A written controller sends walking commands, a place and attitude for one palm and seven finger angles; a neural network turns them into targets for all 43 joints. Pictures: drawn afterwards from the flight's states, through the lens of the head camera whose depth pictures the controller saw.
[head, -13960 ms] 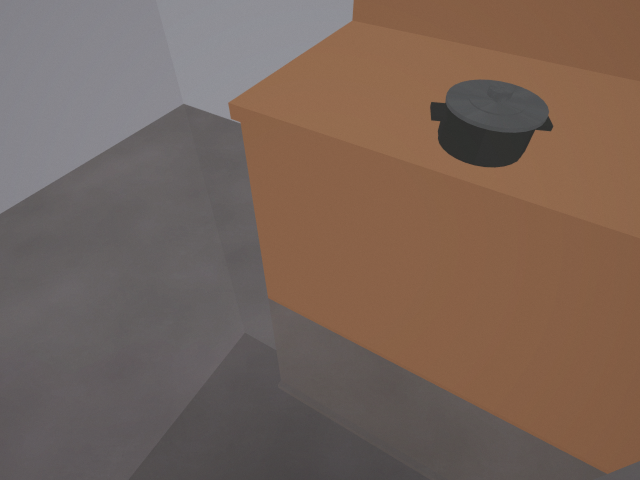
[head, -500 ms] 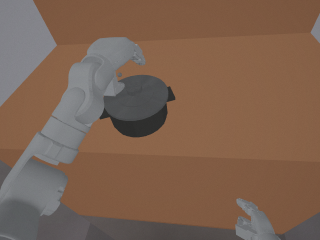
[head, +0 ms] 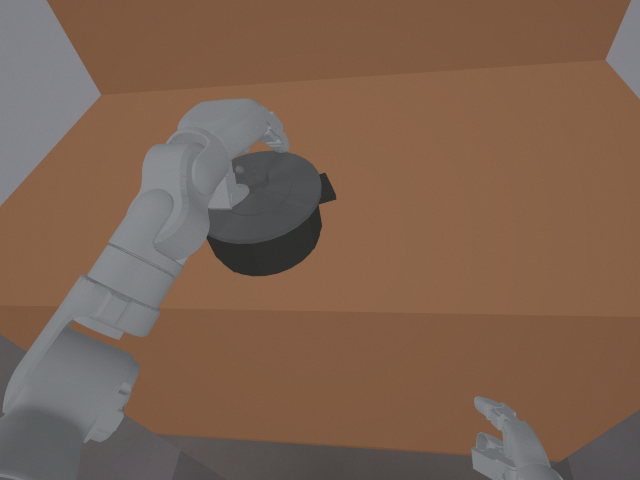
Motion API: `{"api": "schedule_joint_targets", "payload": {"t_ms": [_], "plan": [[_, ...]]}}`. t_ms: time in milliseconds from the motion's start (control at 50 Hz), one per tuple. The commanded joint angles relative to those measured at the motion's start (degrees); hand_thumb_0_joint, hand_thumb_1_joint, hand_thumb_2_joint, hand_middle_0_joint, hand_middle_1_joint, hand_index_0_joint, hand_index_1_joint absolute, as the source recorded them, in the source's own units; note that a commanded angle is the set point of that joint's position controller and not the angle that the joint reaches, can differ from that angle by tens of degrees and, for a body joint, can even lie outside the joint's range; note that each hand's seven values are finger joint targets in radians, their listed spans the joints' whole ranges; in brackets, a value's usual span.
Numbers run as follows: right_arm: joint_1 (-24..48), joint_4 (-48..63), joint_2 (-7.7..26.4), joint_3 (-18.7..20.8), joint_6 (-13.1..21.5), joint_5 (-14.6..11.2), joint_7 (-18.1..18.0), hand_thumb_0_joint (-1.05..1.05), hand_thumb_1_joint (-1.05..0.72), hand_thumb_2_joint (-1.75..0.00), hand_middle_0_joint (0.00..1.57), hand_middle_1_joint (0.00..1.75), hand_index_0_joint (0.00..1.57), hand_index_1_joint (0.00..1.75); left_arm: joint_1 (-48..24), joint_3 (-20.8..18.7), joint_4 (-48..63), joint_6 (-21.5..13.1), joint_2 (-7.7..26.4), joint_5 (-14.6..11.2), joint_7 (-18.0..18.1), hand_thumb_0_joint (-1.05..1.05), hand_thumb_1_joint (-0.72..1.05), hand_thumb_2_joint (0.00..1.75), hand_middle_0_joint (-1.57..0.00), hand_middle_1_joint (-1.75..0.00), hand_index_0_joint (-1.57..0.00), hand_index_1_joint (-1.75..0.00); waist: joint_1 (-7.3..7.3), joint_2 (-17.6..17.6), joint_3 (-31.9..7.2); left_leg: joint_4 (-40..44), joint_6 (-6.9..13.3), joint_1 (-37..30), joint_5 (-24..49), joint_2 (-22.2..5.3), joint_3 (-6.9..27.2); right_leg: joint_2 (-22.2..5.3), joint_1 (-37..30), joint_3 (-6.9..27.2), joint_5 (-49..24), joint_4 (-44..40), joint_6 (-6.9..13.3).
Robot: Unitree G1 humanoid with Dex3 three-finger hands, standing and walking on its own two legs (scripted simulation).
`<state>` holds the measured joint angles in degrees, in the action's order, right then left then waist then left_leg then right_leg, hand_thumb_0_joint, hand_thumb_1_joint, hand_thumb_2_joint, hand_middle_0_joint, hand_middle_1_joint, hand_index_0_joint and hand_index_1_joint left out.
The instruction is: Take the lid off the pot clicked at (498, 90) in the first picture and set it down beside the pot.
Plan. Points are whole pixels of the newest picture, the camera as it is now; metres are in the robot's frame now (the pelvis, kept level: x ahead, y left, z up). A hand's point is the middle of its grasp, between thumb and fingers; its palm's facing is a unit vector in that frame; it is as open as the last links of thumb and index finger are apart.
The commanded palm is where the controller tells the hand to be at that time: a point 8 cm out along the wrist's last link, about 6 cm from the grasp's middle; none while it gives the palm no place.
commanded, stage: lower the open fingers around the knob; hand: left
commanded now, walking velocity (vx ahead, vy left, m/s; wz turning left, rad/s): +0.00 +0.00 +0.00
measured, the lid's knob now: (252, 179) +0.46 +0.10 +0.15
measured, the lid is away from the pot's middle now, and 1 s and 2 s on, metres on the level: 0.00 0.00 0.00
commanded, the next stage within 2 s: close the fingers and squeeze the knob in 0.54 s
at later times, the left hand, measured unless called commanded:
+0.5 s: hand (241, 187) +0.42 +0.11 +0.17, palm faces -0.21 -0.04 -0.98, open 10.0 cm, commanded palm +0.40 +0.12 +0.23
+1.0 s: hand (241, 185) +0.43 +0.11 +0.17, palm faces -0.20 -0.05 -0.98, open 9.2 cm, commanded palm +0.40 +0.12 +0.23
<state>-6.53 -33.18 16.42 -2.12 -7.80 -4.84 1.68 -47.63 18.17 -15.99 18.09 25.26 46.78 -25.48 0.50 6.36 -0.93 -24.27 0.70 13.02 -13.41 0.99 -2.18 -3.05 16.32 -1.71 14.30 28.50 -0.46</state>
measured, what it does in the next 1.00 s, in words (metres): stands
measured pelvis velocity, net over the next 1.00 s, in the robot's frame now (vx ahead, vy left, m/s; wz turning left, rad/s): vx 0.00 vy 0.01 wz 0.01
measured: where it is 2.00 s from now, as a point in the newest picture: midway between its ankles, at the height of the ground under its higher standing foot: outside the picture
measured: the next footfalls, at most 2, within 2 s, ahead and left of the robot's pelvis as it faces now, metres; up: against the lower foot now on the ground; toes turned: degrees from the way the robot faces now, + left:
none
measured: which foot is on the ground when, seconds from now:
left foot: down 0.00-1.00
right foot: down 0.00-1.00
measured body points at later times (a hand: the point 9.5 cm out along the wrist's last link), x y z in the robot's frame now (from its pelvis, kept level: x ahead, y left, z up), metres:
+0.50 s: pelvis +0.00 +0.00 +0.00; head +0.02 -0.05 +0.45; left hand +0.43 +0.11 +0.22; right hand +0.18 -0.23 -0.12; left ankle -0.01 +0.12 -0.74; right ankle +0.00 -0.12 -0.74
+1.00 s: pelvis +0.00 +0.01 +0.00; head +0.02 -0.04 +0.45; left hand +0.43 +0.11 +0.22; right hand +0.18 -0.23 -0.12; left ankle -0.01 +0.12 -0.74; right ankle +0.00 -0.12 -0.74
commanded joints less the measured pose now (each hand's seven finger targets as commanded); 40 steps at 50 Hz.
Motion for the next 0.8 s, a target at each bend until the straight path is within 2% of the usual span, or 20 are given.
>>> {"api": "schedule_joint_targets", "payload": {"t_ms": [0, 20, 40, 80, 120, 180, 220, 280, 320, 380, 480, 520, 540, 620, 640, 660, 680, 720, 740, 780], "plan": [[7.76, 9.63, 4.39, 1.91, 2.95, 0.06, -0.37, 0.0, -0.9, -0.9, 0.2, 0.3, 0.2, 0.3, -25.63, -9.03, 9.27, -0.2, 12.17, 1.71, 2.41, 0.0, -0.36, 1.62, -0.87, -0.08, -0.87, -0.08, -0.49, -10.26, -20.95, 1.12, 2.59, -4.48, 14.92, 1.59, 0.18, 1.85, -11.72, -0.49, -20.29, -1.79, 1.92], [8.06, 9.82, 4.94, 2.34, 2.94, -0.01, -0.13, 0.0, -0.9, -0.9, 0.2, 0.3, 0.2, 0.3, -25.15, -9.0, 11.67, -0.71, 11.88, 0.51, 2.58, 0.0, -0.36, 1.62, -0.87, -0.08, -0.87, -0.08, -0.09, -9.64, -21.8, 0.47, 2.79, -5.43, 15.63, 1.65, 0.48, 1.75, -11.96, -0.44, -21.26, -1.79, 2.06], [7.74, 9.65, 4.28, 2.06, 3.09, 0.17, -0.25, 0.0, -0.9, -0.9, 0.2, 0.3, 0.2, 0.3, -24.71, -9.81, 10.23, -0.55, 13.04, 1.6, 2.51, 0.0, -0.36, 1.62, -0.87, -0.08, -0.87, -0.08, -0.6, -9.75, -22.98, 0.87, 2.73, -5.31, 15.82, 1.77, 0.05, 1.97, -12.99, -0.2, -21.3, -1.62, 1.83], [7.48, 9.21, 4.39, 1.88, 3.05, 0.02, -0.57, 0.0, -0.9, -0.9, 0.2, 0.3, 0.2, 0.3, -25.72, -8.57, 8.38, -0.1, 11.95, 1.81, 2.47, 0.0, -0.36, 1.62, -0.87, -0.08, -0.87, -0.08, 0.0, -10.54, -19.79, 1.18, 2.66, -4.16, 14.03, 1.7, 0.01, 1.88, -11.26, -0.44, -20.14, -2.24, 1.68], [7.81, 9.25, 4.94, 2.45, 3.23, -0.1, -0.39, 0.0, -0.9, -0.9, 0.2, 0.3, 0.2, 0.3, -25.83, -8.33, 10.85, -0.59, 11.48, 0.51, 2.74, 0.0, -0.36, 1.62, -0.87, -0.08, -0.87, -0.08, 0.42, -8.0, -20.73, 0.69, 2.76, -5.78, 13.9, 1.78, 0.52, 1.91, -10.63, -0.56, -19.51, -2.17, 2.04], [7.3, 8.72, 4.33, 2.01, 3.44, -0.04, -0.51, 0.0, -0.9, -0.9, 0.2, 0.3, 0.2, 0.3, -25.66, -6.58, 7.66, -0.08, 9.7, 1.53, 2.64, 0.0, -0.36, 1.62, -0.87, -0.08, -0.87, -0.08, 0.39, -9.22, -20.29, 1.09, 2.64, -5.33, 14.23, 1.87, 0.67, 2.22, -10.42, -0.86, -19.43, -2.14, 1.92], [6.95, 8.44, 5.35, 2.61, 3.43, 0.11, -0.55, 0.0, -0.9, -0.9, 0.2, 0.3, 0.2, 0.3, -24.32, -9.79, 8.5, -0.42, 12.75, 0.73, 3.2, 0.0, -0.36, 1.62, -0.87, -0.08, -0.87, -0.08, 0.21, -9.03, -21.49, 0.55, 2.85, -5.85, 14.75, 1.79, 0.81, 2.07, -11.42, -0.56, -20.52, -2.09, 2.06], [7.21, 8.48, 4.19, 2.34, 3.76, 0.08, -0.3, 0.0, -0.9, -0.9, 0.2, 0.3, 0.2, 0.3, -26.78, -5.58, 9.2, -0.36, 8.46, 1.81, 2.97, 0.0, -0.36, 1.62, -0.87, -0.08, -0.87, -0.08, 0.57, -8.39, -21.85, 0.75, 2.68, -6.97, 16.94, 1.76, 1.16, 2.38, -10.72, -1.07, -21.38, -1.62, 2.19], [6.68, 7.97, 5.2, 2.74, 3.37, 0.1, -0.16, 0.0, -0.9, -0.9, 0.2, 0.3, 0.2, 0.3, -22.74, -7.27, 6.6, -0.37, 9.19, 0.69, 3.42, 0.0, -0.36, 1.62, -0.87, -0.08, -0.87, -0.08, 0.74, -9.26, -20.35, 0.31, 2.75, -6.46, 16.09, 1.67, 1.11, 2.31, -10.05, -1.18, -21.24, -2.0, 2.25], [6.66, 7.55, 4.61, 2.04, 3.27, 0.14, -0.63, 0.0, -0.9, -0.9, 0.2, 0.3, 0.2, 0.3, -26.32, -7.13, 3.87, -0.11, 10.12, 2.2, 3.75, 0.0, -0.36, 1.62, -0.87, -0.08, -0.87, -0.08, 0.62, -10.04, -18.94, 1.57, 2.56, -4.66, 13.13, 1.69, 0.8, 2.44, -9.95, -1.14, -18.52, -2.37, 2.01], [6.21, 7.61, 4.38, 2.05, 3.21, 0.22, -0.6, 0.0, -0.9, -0.9, 0.2, 0.3, 0.2, 0.3, -27.23, -4.96, 2.53, -0.16, 7.25, 2.38, 4.1, 0.0, -0.36, 1.62, -0.87, -0.08, -0.87, -0.08, 0.76, -9.1, -19.76, 1.5, 2.53, -5.4, 13.66, 1.69, 1.25, 2.52, -9.33, -1.47, -17.96, -2.13, 2.28], [5.87, 7.57, 5.18, 2.59, 3.03, 0.44, -0.57, 0.0, -0.9, -0.9, 0.2, 0.3, 0.2, 0.3, -26.7, -7.0, 3.92, -0.52, 8.9, 1.42, 4.52, 0.0, -0.36, 1.62, -0.87, -0.08, -0.87, -0.08, 0.76, -8.7, -21.27, 0.79, 2.75, -6.38, 14.84, 1.64, 1.42, 2.29, -9.9, -1.29, -19.42, -2.04, 2.48], [6.16, 7.9, 4.4, 2.11, 3.16, 0.46, -0.5, 0.0, -0.9, -0.9, 0.2, 0.3, 0.2, 0.3, -28.26, -6.8, 4.46, -0.59, 9.43, 2.52, 4.43, 0.0, -0.36, 1.62, -0.87, -0.08, -0.87, -0.08, 0.4, -8.54, -23.37, 1.32, 2.6, -6.5, 15.86, 1.75, 1.31, 2.55, -11.45, -1.17, -19.89, -1.57, 2.34], [5.89, 7.79, 5.29, 2.53, 3.13, 0.44, -0.38, 0.0, -0.9, -0.9, 0.2, 0.3, 0.2, 0.3, -25.22, -8.41, 3.44, -0.72, 10.32, 1.25, 4.48, 0.0, -0.36, 1.62, -0.87, -0.08, -0.87, -0.08, 0.44, -9.56, -21.01, 0.92, 2.71, -5.33, 15.97, 1.59, 1.49, 2.15, -11.24, -1.16, -21.18, -1.83, 2.43], [6.14, 8.02, 4.36, 2.08, 3.22, 0.5, -0.37, 0.0, -0.9, -0.9, 0.2, 0.3, 0.2, 0.3, -26.0, -6.82, 3.08, -0.6, 8.77, 2.08, 4.18, 0.0, -0.28, 1.4, -0.84, -0.08, -0.84, -0.08, 0.31, -10.02, -21.24, 1.49, 2.67, -5.2, 16.05, 1.74, 1.18, 2.45, -11.65, -1.17, -20.93, -1.85, 2.17], [5.73, 7.81, 4.55, 2.22, 3.15, 0.36, -0.56, 0.0, -0.9, -0.9, 0.2, 0.3, 0.2, 0.3, -24.91, -7.21, 1.33, -0.37, 8.97, 2.12, 4.17, 0.0, -0.27, 1.4, -0.84, -0.08, -0.84, -0.08, 0.48, -11.64, -19.64, 1.38, 2.74, -4.7, 15.32, 1.51, 1.12, 2.48, -10.86, -1.32, -20.59, -2.22, 2.09], [5.88, 7.86, 4.64, 2.1, 3.15, 0.32, -0.57, 0.0, -0.9, -0.9, 0.2, 0.3, 0.2, 0.3, -27.09, -6.78, 2.97, -0.4, 9.06, 2.36, 4.12, 0.0, -0.25, 1.39, -0.85, -0.08, -0.85, -0.08, 0.56, -10.41, -19.73, 1.57, 2.63, -5.02, 15.54, 1.55, 1.08, 2.38, -10.58, -1.33, -20.68, -2.18, 2.14], [5.78, 8.15, 4.99, 2.85, 3.31, 0.48, -0.32, 0.0, -0.9, -0.9, 0.2, 0.3, 0.2, 0.3, -27.4, -6.83, 6.87, -0.97, 8.57, 1.24, 4.37, 0.0, -0.23, 1.38, -0.86, -0.08, -0.86, -0.08, 0.71, -8.88, -22.37, 0.63, 2.94, -7.32, 18.2, 1.51, 1.8, 2.26, -10.8, -1.34, -21.97, -1.68, 2.55], [6.15, 8.33, 4.25, 2.42, 3.35, 0.44, -0.15, 0.0, -0.9, -0.9, 0.2, 0.3, 0.2, 0.3, -26.61, -6.31, 6.03, -0.73, 8.43, 2.2, 4.18, 0.0, -0.22, 1.38, -0.87, -0.08, -0.87, -0.08, 0.34, -7.97, -23.63, 0.99, 2.73, -7.48, 18.91, 1.58, 1.37, 2.61, -11.62, -1.16, -21.83, -1.43, 2.34], [6.0, 8.01, 4.27, 2.29, 3.09, 0.25, 0.04, 0.0, -0.9, -0.9, 0.2, 0.3, 0.2, 0.3, -26.01, -4.31, 3.79, -0.2, 5.83, 2.26, 4.06, 0.0, -0.19, 1.37, -0.88, -0.08, -0.88, -0.08, 0.79, -9.08, -19.88, 1.11, 2.46, -6.42, 17.51, 1.44, 1.6, 2.69, -9.25, -1.81, -20.61, -1.76, 2.45]]}}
